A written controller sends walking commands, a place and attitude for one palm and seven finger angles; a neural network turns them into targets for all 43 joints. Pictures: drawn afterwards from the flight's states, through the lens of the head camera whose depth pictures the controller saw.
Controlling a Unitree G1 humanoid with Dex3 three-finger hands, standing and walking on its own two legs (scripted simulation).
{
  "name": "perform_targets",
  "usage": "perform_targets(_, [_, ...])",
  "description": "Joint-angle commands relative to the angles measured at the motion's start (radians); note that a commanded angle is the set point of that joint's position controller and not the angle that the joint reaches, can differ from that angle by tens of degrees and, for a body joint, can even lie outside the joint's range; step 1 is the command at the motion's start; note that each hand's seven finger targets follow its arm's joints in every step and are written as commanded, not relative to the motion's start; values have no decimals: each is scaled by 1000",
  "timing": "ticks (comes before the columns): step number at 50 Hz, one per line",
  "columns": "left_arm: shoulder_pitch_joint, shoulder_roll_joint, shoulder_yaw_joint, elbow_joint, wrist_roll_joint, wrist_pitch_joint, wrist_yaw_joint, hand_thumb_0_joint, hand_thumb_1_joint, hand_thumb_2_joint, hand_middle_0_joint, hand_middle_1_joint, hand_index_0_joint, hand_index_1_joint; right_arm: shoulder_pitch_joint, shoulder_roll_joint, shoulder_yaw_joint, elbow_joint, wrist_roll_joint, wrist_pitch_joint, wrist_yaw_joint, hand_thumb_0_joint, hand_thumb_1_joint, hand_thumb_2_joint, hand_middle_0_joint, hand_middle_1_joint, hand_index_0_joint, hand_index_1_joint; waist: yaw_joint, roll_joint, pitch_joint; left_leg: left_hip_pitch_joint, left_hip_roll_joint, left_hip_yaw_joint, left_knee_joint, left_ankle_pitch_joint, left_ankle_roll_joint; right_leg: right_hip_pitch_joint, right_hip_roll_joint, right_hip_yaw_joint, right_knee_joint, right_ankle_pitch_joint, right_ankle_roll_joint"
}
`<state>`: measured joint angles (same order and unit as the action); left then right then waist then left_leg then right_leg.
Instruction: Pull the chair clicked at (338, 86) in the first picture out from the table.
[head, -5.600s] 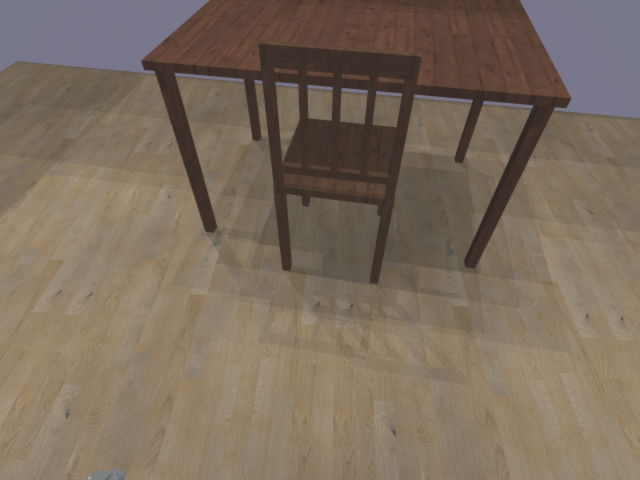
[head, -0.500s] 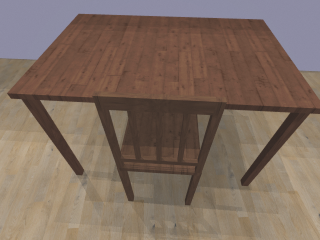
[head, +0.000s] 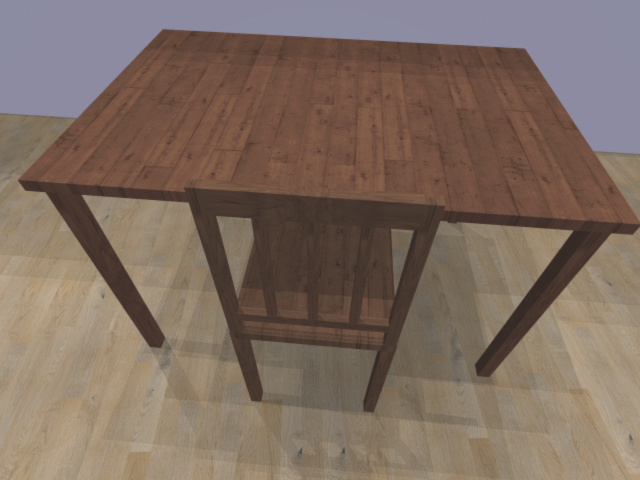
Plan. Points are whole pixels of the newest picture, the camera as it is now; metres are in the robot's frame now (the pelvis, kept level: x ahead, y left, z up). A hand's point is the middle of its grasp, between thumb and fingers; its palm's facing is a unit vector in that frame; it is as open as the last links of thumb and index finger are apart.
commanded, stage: look again from close up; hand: left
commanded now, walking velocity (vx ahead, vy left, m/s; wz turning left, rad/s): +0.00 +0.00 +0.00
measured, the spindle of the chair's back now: (313, 274) +0.48 +0.05 -0.10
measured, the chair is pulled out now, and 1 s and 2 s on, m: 0.00 0.00 0.00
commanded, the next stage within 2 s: shuffle to correct the standing spot in 0.18 s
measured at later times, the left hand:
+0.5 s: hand out of the picture -0.04 +0.15 -0.18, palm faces +0.03 -0.99 -0.15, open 7.4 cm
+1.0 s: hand out of the picture +0.01 +0.15 -0.18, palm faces +0.04 -0.98 -0.20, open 7.3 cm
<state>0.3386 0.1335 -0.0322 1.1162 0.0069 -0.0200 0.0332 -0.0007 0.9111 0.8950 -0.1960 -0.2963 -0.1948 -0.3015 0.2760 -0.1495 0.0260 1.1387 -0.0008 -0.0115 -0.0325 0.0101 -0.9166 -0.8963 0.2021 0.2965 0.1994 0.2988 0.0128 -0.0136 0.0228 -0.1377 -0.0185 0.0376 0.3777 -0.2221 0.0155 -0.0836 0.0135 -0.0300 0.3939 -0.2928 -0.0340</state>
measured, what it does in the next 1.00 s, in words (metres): stands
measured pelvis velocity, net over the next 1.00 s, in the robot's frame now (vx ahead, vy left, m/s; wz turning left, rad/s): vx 0.02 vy -0.02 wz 0.00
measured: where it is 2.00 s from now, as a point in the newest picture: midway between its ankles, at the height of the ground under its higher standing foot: outside the picture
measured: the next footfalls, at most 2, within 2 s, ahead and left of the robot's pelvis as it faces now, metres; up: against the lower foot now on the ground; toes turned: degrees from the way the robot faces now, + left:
none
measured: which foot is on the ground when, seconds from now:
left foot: down 0.00-1.00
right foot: down 0.00-1.00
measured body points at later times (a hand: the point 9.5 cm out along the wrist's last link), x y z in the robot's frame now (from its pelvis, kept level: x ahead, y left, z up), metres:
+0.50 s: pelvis +0.01 -0.01 -0.01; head +0.01 -0.01 +0.44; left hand -0.04 +0.20 -0.17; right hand -0.02 -0.22 -0.17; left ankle -0.01 +0.11 -0.74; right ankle -0.05 -0.09 -0.74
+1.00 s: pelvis +0.02 -0.02 +0.00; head +0.04 -0.02 +0.45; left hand +0.01 +0.20 -0.16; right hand +0.05 -0.25 -0.16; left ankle -0.01 +0.11 -0.74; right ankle -0.05 -0.09 -0.74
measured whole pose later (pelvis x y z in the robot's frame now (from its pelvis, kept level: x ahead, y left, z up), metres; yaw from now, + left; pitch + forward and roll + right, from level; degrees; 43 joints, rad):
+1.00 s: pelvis +0.02 -0.02 +0.00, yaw +0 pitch +1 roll +1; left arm 0.32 0.14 -0.01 1.08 0.01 -0.03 0.06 0.01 0.92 0.89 -0.20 -0.30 -0.20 -0.30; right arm 0.24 -0.15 0.00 1.10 0.01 -0.01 -0.05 0.02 -0.93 -0.90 0.20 0.30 0.20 0.30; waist 0.01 -0.02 0.02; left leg -0.18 0.01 0.04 0.45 -0.28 -0.01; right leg -0.10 0.04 -0.04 0.43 -0.34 -0.05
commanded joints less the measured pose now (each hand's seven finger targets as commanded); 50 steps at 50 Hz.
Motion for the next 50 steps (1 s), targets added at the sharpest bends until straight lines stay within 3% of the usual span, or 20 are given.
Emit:
perform_targets(1, [80,94,18,-19,3,-14,11,0,900,900,-200,-300,-200,-300,56,-85,-13,-24,-1,-17,-5,0,-900,-900,200,300,200,300,-5,-5,59,8,109,-94,-47,174,17,-91,-126,106,-80,229,-12])
perform_targets(14, [96,83,19,-17,2,-14,12,0,900,900,-200,-300,-200,-300,80,-70,-11,-16,-2,-18,-5,0,-900,-900,200,300,200,300,-3,1,66,-3,108,-97,-46,166,17,-103,-121,103,-79,198,-14])
perform_targets(20, [101,77,27,-13,10,-2,-1,0,900,900,-200,-300,-200,-300,97,-66,-23,0,-9,-7,-2,0,-900,-900,200,300,200,300,-12,-9,134,-54,100,-92,-39,-126,30,-187,-88,97,-80,-138,-27])
perform_targets(22, [106,74,31,-17,12,0,-3,0,900,900,-200,-300,-200,-300,102,-69,-28,-5,-13,-8,-1,0,-900,-900,200,300,200,300,-14,16,144,-76,103,-106,-30,-150,35,-205,-81,102,-56,-151,-35])
perform_targets(25, [118,62,33,-13,13,-5,-8,0,900,900,-200,-300,-200,-300,108,-63,-31,-4,-12,-19,-5,0,-900,-900,200,300,200,300,-10,24,136,-79,129,-124,-21,-93,54,-200,-66,83,-15,-81,-39])
perform_targets(28, [136,60,37,-7,14,-9,-8,0,900,900,-200,-300,-200,-300,123,-69,-34,-1,-11,-31,-11,0,-900,-900,200,300,200,300,-10,23,85,-63,140,-114,36,67,63,-159,-68,73,31,58,-42])
perform_targets(31, [160,63,38,5,8,-19,3,0,900,900,-200,-300,-200,-300,111,-46,-22,4,-9,-39,-22,0,-900,-900,200,300,200,300,-2,0,36,-48,110,-58,125,304,38,-79,-102,99,49,431,-31])
perform_targets(34, [173,77,38,21,-2,-30,18,0,900,900,-200,-300,-200,-300,107,-29,-12,10,-3,-37,-32,0,-900,-900,200,300,200,300,-4,-28,-25,-32,97,-35,125,371,10,19,-147,103,56,871,1])
perform_targets(36, [170,90,38,15,-4,-28,24,0,900,900,-200,-300,-200,-300,98,-31,-13,4,3,-31,-34,0,-900,-900,200,300,200,300,-4,-55,-5,-49,89,-25,106,342,2,42,-155,99,60,1005,25])
perform_targets(37, [168,95,38,8,-3,-26,26,0,900,900,-200,-300,-200,-300,94,-31,-14,0,5,-29,-34,0,-900,-900,200,300,200,300,-3,-45,-15,-38,89,-26,93,334,2,46,-158,99,55,996,32])
perform_targets(39, [144,94,38,-13,-2,-18,27,0,900,900,-200,-300,-200,-300,90,-37,-21,-7,8,-26,-32,0,-900,-900,200,300,200,300,-6,-7,-28,6,102,-41,65,382,7,18,-149,102,45,844,25])
perform_targets(42, [122,97,40,-39,2,-10,30,0,900,900,-200,-300,-200,-300,68,-46,-27,-20,7,-18,-29,0,-900,-900,200,300,200,300,-1,17,2,28,117,-61,50,435,8,-32,-141,105,24,681,16])
perform_targets(48, [102,105,43,-53,3,-13,30,0,900,900,-200,-300,-200,-300,49,-69,-31,-47,3,-16,-24,0,-900,-900,200,300,200,300,-2,0,-65,63,122,-64,46,446,9,-2,-145,103,19,656,8])
perform_targets(49, [117,152,60,-47,20,-34,62,0,900,900,-200,-300,-200,-300,-50,-128,-50,-135,5,-12,-9,0,-900,-900,200,300,200,300,4,5,71,-101,105,11,304,299,-20,-105,-188,154,-15,984,89])
perform_targets(50, [149,206,77,-62,22,-41,60,0,900,900,-200,-300,-200,-300,-72,-87,-43,-169,5,-4,-2,0,-900,-900,200,300,200,300,10,-91,67,-251,29,22,335,-58,-29,55,-246,188,27,1340,78])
